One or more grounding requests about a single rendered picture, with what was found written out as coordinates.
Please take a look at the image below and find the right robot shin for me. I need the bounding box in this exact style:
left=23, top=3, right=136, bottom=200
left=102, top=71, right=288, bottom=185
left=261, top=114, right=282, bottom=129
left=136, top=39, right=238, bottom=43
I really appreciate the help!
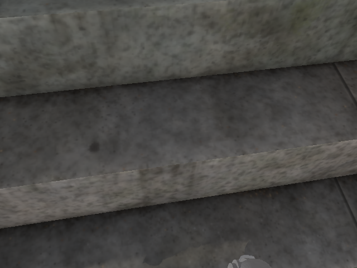
left=239, top=255, right=255, bottom=262

